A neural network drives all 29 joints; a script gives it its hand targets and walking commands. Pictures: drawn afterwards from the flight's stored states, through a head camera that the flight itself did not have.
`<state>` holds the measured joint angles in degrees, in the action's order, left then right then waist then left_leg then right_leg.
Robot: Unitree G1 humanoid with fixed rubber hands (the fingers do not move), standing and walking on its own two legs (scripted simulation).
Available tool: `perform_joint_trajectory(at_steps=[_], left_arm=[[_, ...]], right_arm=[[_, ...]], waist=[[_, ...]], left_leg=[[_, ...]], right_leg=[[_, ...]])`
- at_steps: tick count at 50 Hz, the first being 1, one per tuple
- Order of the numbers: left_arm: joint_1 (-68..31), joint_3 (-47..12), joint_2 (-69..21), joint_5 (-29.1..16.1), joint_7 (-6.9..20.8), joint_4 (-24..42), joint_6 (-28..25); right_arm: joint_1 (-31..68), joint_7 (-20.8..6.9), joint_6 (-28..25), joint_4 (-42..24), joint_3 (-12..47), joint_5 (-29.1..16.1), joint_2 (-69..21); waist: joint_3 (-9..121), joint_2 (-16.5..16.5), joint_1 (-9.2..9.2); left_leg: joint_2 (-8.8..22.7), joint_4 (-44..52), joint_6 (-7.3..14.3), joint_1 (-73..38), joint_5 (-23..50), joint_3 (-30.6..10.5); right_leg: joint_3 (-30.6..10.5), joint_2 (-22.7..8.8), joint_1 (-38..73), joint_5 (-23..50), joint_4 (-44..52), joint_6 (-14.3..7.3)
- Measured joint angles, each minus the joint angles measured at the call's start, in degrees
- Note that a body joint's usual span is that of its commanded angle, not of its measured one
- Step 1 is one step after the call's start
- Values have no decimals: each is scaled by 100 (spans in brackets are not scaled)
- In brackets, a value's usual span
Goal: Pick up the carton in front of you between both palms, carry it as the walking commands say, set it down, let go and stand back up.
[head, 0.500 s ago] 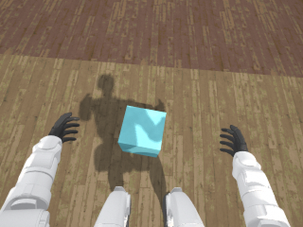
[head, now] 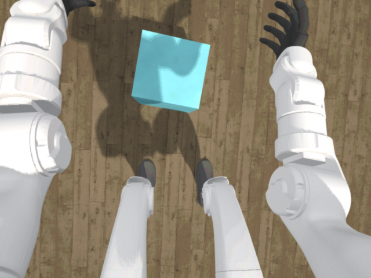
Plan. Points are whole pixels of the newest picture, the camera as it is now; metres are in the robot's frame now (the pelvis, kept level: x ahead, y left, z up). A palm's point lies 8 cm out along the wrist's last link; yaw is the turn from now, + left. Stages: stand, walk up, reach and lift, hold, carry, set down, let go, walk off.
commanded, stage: reach and lift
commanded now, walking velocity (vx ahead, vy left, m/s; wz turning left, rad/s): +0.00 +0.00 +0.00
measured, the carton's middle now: (169, 78) +0.54 +0.01 -0.53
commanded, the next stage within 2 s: none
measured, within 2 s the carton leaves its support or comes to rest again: leaves its support in 1.78 s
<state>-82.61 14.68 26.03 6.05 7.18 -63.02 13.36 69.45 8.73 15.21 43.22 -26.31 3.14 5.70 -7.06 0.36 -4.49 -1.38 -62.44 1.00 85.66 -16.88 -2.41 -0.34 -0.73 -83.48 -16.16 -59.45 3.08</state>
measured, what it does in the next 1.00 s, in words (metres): lowers itself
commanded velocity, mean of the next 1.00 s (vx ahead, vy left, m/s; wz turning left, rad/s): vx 0.00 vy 0.00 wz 0.00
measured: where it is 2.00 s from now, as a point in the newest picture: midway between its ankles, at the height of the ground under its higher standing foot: (176, 192)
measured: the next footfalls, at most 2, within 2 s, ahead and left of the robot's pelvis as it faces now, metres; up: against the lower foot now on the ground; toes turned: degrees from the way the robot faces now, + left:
none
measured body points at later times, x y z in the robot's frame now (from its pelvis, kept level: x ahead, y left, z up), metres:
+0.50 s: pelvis +0.01 -0.01 -0.14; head +0.38 +0.01 +0.12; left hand +0.57 +0.20 -0.32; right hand +0.53 -0.19 -0.31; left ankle +0.08 +0.11 -0.62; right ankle +0.09 -0.15 -0.62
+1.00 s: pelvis -0.03 -0.01 -0.28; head +0.36 +0.01 -0.07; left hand +0.57 +0.18 -0.47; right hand +0.53 -0.18 -0.47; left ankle +0.08 +0.11 -0.62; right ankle +0.08 -0.15 -0.62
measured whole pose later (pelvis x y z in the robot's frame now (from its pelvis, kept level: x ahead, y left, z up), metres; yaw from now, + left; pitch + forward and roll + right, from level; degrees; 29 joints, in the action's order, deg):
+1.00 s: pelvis -0.03 -0.01 -0.28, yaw -4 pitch +36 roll -5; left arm -97.7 -0.6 32.3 -9.5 1.0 -72.7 5.9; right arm 89.0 10.2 6.1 61.1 -15.5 -8.2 12.9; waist -28.1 2.2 -2.1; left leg -1.2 -125.6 0.1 127.8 -33.8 -3.3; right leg -2.0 4.0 -125.8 -32.7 -122.1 6.1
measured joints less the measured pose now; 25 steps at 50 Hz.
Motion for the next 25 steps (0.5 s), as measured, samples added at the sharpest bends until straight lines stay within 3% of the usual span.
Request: perform_joint_trajectory(at_steps=[9,15,19,25], left_arm=[[311,462,-462,452,-77,367,-351],[648,656,-687,514,-216,271,-621],[665,474,-585,261,-349,193,-745],[344,-226,-76,-472,-522,153,-759]], right_arm=[[-367,-172,-536,-263,-368,430,-368],[-548,-200,-856,-29,-454,596,-459],[-476,-115,-942,110,-237,378,-338],[-61,120,-869,271,426,-340,13]], waist=[[487,-49,98],[924,-113,194],[922,-77,230],[476,43,211]], left_leg=[[-35,-53,-32,635,-160,-85],[-82,-845,-111,1530,-527,-202],[-99,-1769,-162,2250,-873,-234],[-132,-3297,-249,3232,-1287,-275]], right_leg=[[-64,65,-635,-137,-31,20],[-151,186,-1588,-411,-881,80],[-185,278,-2303,-807,-1794,97],[-169,395,-3281,-1274,-3318,68]])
